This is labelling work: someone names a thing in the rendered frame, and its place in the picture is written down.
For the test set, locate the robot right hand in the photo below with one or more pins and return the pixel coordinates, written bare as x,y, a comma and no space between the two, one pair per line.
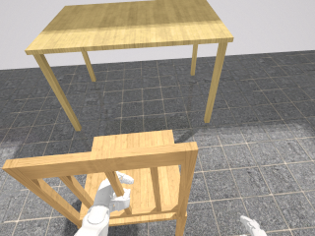
252,226

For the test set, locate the left robot forearm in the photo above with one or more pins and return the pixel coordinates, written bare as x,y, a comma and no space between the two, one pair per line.
95,222

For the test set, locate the robot left hand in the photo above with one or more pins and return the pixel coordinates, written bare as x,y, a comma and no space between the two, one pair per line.
105,194

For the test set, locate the table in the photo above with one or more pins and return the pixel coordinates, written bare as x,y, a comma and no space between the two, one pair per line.
128,25

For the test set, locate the chair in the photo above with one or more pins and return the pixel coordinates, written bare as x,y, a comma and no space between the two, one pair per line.
160,191

